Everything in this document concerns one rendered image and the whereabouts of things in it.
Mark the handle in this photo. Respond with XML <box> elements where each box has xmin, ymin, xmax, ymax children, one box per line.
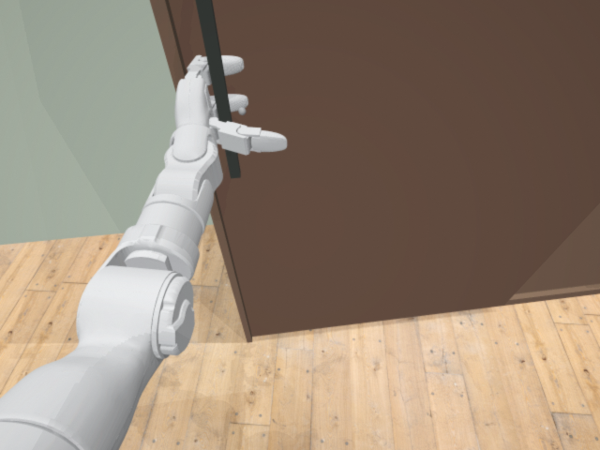
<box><xmin>196</xmin><ymin>0</ymin><xmax>241</xmax><ymax>178</ymax></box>

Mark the wardrobe door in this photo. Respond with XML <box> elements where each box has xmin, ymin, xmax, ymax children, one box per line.
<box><xmin>516</xmin><ymin>203</ymin><xmax>600</xmax><ymax>293</ymax></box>
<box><xmin>169</xmin><ymin>0</ymin><xmax>600</xmax><ymax>337</ymax></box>

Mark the left robot upper arm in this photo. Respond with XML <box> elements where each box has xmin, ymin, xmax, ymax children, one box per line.
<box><xmin>0</xmin><ymin>265</ymin><xmax>195</xmax><ymax>450</ymax></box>

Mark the robot left hand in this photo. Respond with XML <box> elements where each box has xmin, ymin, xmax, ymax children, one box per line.
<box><xmin>174</xmin><ymin>55</ymin><xmax>287</xmax><ymax>155</ymax></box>

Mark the left robot forearm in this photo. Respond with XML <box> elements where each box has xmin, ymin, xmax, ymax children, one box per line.
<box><xmin>76</xmin><ymin>125</ymin><xmax>223</xmax><ymax>339</ymax></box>

